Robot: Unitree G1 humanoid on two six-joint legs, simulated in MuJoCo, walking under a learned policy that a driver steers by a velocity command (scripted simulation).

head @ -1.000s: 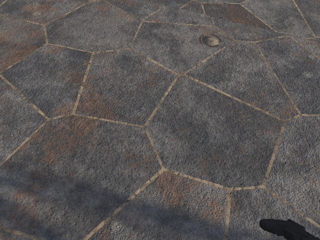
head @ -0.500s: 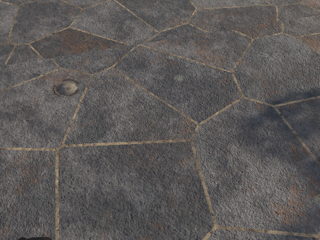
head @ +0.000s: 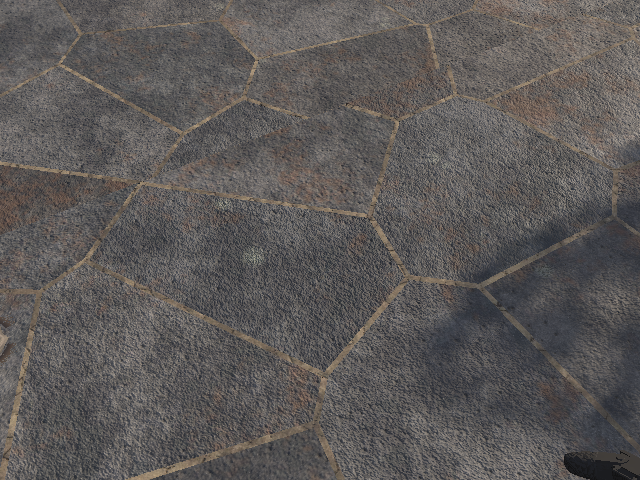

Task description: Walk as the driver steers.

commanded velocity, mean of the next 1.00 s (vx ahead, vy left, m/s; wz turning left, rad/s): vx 0.11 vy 0.00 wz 0.79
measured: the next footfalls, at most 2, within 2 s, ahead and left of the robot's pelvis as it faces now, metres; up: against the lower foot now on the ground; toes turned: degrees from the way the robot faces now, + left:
left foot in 0.16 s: +0.36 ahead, +0.13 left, +0.00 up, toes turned +4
right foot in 0.64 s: +0.45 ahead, -0.04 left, +0.00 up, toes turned +42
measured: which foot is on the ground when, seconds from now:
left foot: up 0.00-0.14, down 0.16-0.64, up 0.66-1.00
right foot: down 0.00-0.16, up 0.18-0.62, down 0.64-1.00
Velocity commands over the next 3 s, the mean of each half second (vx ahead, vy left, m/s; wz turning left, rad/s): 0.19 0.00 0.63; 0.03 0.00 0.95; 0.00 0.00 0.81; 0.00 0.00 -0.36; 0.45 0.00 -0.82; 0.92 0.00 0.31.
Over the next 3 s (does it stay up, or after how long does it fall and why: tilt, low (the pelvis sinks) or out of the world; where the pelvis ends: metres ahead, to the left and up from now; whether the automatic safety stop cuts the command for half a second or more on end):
stays up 0.80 0.26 -0.03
